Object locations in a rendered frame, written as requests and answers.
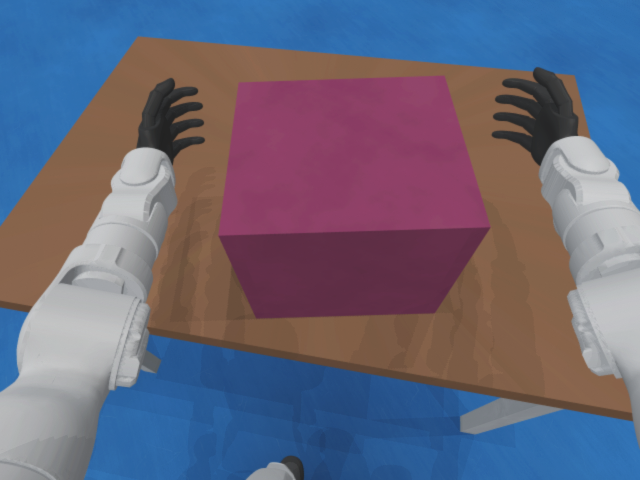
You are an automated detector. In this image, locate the robot right upper arm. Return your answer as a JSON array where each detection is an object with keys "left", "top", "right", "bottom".
[{"left": 567, "top": 268, "right": 640, "bottom": 449}]

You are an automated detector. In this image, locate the left robot shin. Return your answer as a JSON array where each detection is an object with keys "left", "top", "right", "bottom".
[{"left": 266, "top": 462, "right": 295, "bottom": 479}]

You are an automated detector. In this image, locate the robot left upper arm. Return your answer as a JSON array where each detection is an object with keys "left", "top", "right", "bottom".
[{"left": 0, "top": 283, "right": 151, "bottom": 480}]

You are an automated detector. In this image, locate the table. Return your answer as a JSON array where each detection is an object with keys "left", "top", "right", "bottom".
[{"left": 0, "top": 36, "right": 633, "bottom": 434}]

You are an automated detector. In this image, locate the right robot forearm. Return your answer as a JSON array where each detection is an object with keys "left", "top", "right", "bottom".
[{"left": 539, "top": 136, "right": 640, "bottom": 287}]

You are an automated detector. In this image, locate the left robot foot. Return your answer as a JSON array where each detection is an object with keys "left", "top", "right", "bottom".
[{"left": 281, "top": 456, "right": 304, "bottom": 480}]

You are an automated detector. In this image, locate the right robot hand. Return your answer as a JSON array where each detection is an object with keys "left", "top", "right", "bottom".
[{"left": 492, "top": 67, "right": 578, "bottom": 166}]

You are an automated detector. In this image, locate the left robot forearm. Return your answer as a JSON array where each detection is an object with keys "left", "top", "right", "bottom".
[{"left": 17, "top": 147, "right": 178, "bottom": 374}]

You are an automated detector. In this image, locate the carton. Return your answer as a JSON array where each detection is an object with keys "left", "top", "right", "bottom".
[{"left": 218, "top": 76, "right": 491, "bottom": 319}]

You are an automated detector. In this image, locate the left robot hand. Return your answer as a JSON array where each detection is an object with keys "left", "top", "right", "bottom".
[{"left": 136, "top": 78, "right": 205, "bottom": 166}]

